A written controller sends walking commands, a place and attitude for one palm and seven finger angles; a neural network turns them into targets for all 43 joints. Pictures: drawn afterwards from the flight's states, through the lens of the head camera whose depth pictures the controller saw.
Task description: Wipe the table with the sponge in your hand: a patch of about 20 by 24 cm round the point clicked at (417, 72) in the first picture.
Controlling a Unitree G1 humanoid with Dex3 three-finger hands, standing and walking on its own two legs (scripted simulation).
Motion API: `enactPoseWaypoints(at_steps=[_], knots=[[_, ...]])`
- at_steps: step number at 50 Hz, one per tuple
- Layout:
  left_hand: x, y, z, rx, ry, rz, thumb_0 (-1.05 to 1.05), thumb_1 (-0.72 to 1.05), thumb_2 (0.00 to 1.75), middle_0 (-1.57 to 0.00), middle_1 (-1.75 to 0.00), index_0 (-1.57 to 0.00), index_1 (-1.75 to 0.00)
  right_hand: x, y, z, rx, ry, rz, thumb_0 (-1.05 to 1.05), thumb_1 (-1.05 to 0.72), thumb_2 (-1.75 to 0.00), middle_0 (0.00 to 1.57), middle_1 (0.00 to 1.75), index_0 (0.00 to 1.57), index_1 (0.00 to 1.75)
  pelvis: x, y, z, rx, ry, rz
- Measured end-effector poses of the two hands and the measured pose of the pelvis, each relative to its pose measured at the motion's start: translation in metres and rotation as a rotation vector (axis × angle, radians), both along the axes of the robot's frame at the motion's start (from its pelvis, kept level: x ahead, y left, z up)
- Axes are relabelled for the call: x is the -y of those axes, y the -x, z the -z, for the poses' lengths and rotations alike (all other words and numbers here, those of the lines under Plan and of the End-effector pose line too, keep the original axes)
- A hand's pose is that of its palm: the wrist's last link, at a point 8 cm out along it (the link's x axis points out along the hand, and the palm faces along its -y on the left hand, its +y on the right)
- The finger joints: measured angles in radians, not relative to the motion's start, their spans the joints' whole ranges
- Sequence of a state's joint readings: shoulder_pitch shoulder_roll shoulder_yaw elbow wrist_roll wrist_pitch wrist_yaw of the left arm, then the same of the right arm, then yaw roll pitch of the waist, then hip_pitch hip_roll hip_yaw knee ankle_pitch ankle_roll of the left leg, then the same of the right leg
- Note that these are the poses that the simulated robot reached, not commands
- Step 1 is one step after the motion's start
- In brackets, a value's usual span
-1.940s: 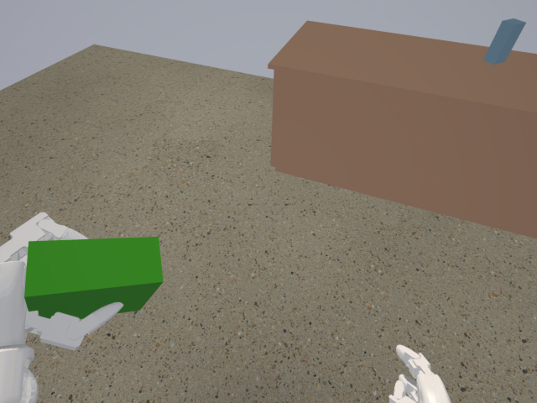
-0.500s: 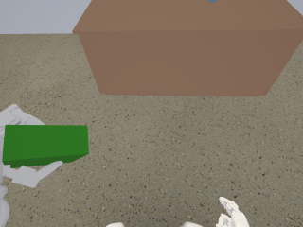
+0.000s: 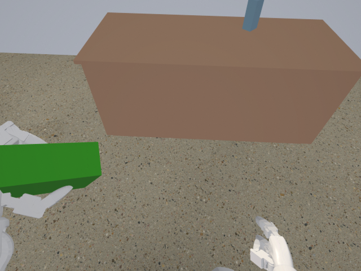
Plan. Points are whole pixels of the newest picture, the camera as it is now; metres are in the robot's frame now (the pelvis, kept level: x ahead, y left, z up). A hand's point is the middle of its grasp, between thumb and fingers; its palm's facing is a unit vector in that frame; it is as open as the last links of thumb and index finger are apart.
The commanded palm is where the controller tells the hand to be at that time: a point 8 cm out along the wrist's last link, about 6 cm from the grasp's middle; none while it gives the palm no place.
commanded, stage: walk to a spot facing it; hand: left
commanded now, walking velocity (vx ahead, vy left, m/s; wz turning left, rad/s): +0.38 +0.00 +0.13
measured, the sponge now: (65, 169) +0.24 +0.20 +0.17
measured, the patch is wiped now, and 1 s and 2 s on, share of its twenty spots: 0.00 0.00 0.00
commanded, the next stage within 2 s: none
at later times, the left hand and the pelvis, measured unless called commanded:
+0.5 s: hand (82, 118) +0.34 +0.20 +0.19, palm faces +0.48 -0.75 -0.45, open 9.7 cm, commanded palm +0.28 +0.25 +0.19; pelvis +0.15 -0.05 +0.00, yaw +5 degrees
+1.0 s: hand (98, 97) +0.40 +0.19 +0.19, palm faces +0.66 -0.60 -0.44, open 9.7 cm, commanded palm +0.32 +0.22 +0.19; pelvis +0.27 -0.10 +0.02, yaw +21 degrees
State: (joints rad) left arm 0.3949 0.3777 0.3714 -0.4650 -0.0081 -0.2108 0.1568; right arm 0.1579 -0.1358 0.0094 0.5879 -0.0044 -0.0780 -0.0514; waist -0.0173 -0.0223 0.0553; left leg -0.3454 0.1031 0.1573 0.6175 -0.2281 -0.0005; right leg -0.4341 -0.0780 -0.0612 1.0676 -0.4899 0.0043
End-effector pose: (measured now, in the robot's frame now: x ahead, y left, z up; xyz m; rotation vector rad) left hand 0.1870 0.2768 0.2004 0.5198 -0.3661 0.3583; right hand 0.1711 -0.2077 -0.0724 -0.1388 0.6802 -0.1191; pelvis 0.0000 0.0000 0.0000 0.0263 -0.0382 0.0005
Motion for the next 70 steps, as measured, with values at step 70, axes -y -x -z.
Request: enactPoseWaypoints(at_steps=[70], knots=[[0.088, -0.14, -0.016, -0.108, -0.048, -0.544, -0.01, -0.45, 0.98, -0.8, -1.33, -0.8, -1.33, 0.003, -0.406, 0.009, -0.045, -0.028, -0.601, 0.01, -0.9, -0.9, 0.2, 0.3, 0.2, 0.3, 0.128, -0.331, -0.002, -0.023, 0.048, -0.572]])
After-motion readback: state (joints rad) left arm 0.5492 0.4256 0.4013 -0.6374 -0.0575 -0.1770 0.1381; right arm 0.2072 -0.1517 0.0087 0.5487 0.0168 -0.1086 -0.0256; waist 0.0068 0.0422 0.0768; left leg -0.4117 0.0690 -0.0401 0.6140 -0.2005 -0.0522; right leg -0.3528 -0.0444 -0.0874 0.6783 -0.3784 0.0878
